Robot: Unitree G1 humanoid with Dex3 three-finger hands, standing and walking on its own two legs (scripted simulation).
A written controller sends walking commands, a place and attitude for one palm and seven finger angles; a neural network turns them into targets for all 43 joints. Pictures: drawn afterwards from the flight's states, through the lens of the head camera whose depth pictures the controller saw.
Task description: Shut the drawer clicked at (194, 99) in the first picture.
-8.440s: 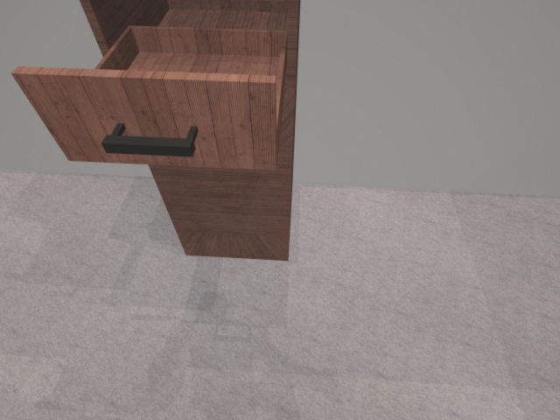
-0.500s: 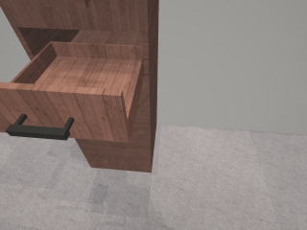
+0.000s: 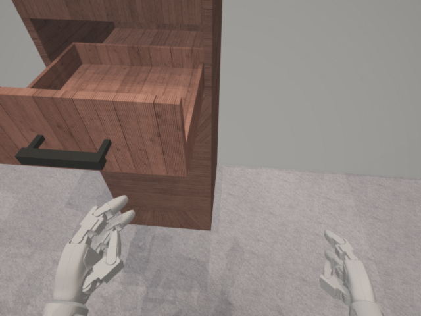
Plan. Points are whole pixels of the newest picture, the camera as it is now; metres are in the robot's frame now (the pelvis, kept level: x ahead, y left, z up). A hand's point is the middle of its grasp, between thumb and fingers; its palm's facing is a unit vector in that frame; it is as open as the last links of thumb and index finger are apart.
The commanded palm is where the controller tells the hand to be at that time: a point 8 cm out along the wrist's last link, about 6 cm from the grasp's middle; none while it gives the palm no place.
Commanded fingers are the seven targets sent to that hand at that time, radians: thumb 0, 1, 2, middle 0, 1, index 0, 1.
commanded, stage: raise the hand and make a fist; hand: left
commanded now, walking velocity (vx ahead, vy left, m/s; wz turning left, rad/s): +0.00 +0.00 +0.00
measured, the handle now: (67, 150) +0.35 +0.26 +0.16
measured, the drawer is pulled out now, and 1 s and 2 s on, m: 0.28 0.28 0.28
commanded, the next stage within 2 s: bring the fist close to the handle in 1.60 s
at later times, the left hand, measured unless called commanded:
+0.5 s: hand (85, 258) +0.19 +0.19 +0.11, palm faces -0.05 -1.00 -0.06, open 4.0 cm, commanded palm +0.13 +0.24 +0.13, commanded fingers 0.00 0.90 0.90 -1.02 -1.19 -1.02 -1.19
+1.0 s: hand (44, 231) +0.18 +0.20 +0.21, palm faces +0.02 -0.98 -0.19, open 3.2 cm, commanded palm +0.12 +0.24 +0.23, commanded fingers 0.00 0.90 0.90 -1.40 -1.60 -1.40 -1.60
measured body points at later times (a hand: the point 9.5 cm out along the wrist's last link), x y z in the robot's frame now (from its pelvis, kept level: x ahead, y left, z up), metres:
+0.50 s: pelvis +0.01 +0.04 +0.00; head +0.01 +0.03 +0.45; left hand +0.19 +0.25 +0.11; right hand +0.18 -0.15 -0.07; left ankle -0.03 +0.11 -0.71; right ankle +0.05 -0.08 -0.71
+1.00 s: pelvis +0.02 +0.02 +0.02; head -0.03 +0.00 +0.47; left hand +0.17 +0.25 +0.22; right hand +0.25 -0.16 -0.01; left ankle -0.03 +0.11 -0.71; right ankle +0.05 -0.08 -0.71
